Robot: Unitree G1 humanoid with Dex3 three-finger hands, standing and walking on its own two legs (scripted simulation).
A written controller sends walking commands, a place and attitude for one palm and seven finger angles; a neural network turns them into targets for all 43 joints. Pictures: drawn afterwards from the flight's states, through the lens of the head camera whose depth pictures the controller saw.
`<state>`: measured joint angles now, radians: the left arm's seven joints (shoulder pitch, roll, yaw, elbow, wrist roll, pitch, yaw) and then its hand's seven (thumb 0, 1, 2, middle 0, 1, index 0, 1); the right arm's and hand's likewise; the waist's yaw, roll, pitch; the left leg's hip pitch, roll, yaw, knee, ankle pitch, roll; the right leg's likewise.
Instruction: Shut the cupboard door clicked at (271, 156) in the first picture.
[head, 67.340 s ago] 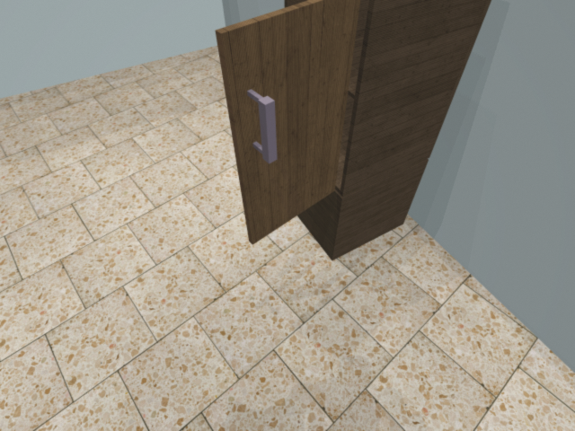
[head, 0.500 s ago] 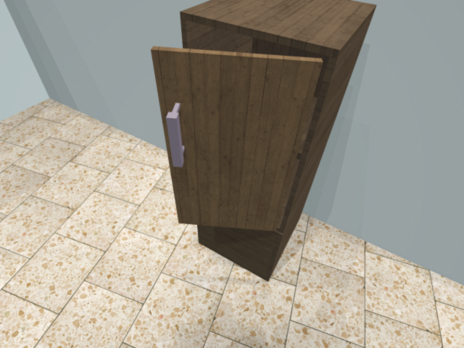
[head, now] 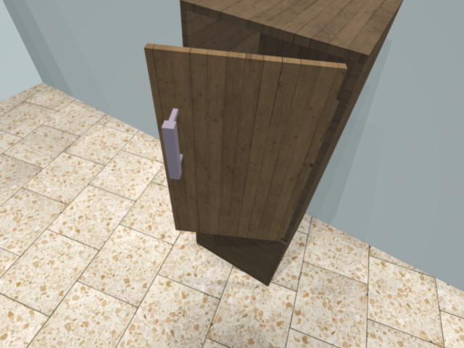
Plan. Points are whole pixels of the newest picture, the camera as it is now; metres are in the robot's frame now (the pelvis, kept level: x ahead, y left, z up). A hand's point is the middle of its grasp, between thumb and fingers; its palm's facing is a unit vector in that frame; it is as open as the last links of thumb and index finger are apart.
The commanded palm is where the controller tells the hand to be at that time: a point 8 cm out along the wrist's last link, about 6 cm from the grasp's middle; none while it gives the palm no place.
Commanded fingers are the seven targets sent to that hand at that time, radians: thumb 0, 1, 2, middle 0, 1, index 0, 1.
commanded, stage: come to a stop and stand still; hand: left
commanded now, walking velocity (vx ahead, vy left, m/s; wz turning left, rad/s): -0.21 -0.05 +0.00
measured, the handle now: (175, 145) +0.48 +0.16 +0.07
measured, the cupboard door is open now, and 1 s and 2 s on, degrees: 26 26 26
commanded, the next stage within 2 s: look again from close up in 1.74 s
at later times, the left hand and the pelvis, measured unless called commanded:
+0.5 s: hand out of the picture +0.04 +0.15 -0.16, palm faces -0.03 -0.98 -0.21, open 7.4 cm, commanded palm none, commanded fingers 0.00 0.90 0.90 -0.20 -0.30 -0.20 -0.30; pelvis +0.00 -0.02 +0.01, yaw -3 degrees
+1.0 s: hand out of the picture +0.00 +0.14 -0.17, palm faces +0.00 -0.99 -0.16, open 7.4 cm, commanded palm none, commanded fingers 0.00 0.90 0.90 -0.20 -0.30 -0.20 -0.30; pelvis +0.01 -0.02 +0.01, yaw -1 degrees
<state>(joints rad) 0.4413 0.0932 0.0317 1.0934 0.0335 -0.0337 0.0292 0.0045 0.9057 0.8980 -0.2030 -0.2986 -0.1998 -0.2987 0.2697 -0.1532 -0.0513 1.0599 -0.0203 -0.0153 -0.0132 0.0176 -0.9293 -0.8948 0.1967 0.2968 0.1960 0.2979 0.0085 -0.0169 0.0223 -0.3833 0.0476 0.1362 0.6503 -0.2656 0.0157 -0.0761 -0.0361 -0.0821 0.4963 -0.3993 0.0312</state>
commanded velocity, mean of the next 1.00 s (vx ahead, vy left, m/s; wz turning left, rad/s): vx -0.03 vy -0.02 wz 0.00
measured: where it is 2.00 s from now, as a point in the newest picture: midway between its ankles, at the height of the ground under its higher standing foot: outside the picture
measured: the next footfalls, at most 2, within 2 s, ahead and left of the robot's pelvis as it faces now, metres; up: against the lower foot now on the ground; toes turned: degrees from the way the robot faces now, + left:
right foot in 0.40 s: +0.04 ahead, -0.13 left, +0.00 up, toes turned -2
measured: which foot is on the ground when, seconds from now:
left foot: down 0.00-1.00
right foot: down 0.00-0.04, up 0.06-0.38, down 0.40-1.00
